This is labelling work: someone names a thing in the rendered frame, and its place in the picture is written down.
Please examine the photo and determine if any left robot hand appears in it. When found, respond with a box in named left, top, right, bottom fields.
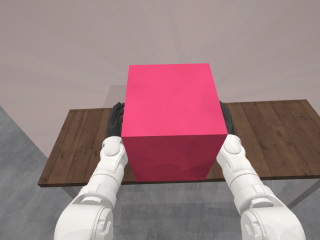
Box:
left=106, top=102, right=125, bottom=138

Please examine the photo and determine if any right robot forearm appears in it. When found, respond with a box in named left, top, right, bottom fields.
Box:
left=216, top=134, right=306, bottom=240

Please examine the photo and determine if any right robot hand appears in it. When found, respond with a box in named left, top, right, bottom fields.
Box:
left=219, top=101, right=235, bottom=135

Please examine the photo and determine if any left robot forearm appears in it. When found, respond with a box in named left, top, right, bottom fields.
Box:
left=54, top=136, right=128, bottom=240

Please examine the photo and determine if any right robot upper arm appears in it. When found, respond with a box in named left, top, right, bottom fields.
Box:
left=240, top=206, right=305, bottom=240

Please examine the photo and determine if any left robot upper arm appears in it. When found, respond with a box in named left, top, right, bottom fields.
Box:
left=55, top=204, right=113, bottom=240

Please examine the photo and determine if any carton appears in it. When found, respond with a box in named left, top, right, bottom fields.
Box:
left=121, top=63, right=228, bottom=182

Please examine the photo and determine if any table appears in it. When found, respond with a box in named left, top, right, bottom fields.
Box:
left=37, top=99, right=320, bottom=209

